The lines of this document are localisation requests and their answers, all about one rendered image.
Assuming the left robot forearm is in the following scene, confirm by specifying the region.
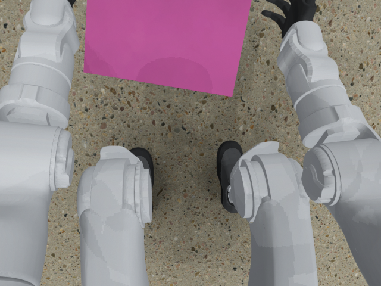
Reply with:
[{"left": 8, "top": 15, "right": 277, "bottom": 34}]
[{"left": 0, "top": 0, "right": 80, "bottom": 129}]

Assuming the right robot forearm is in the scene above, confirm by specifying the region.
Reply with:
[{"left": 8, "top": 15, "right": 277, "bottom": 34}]
[{"left": 277, "top": 21, "right": 381, "bottom": 148}]

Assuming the robot right hand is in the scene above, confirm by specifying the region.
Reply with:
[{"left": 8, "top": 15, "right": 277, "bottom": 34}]
[{"left": 261, "top": 0, "right": 317, "bottom": 38}]

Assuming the robot right upper arm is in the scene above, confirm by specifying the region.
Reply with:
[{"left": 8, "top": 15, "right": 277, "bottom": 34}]
[{"left": 301, "top": 138, "right": 381, "bottom": 286}]

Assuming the right robot thigh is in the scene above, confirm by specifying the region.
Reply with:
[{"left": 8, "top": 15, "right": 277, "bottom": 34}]
[{"left": 234, "top": 153, "right": 318, "bottom": 286}]

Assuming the robot left upper arm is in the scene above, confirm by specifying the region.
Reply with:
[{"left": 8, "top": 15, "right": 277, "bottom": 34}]
[{"left": 0, "top": 121, "right": 74, "bottom": 286}]

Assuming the carton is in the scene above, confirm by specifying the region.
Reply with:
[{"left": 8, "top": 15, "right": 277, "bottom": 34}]
[{"left": 83, "top": 0, "right": 252, "bottom": 97}]

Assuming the robot left foot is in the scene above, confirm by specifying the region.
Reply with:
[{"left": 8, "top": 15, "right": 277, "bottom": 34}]
[{"left": 129, "top": 147, "right": 154, "bottom": 212}]

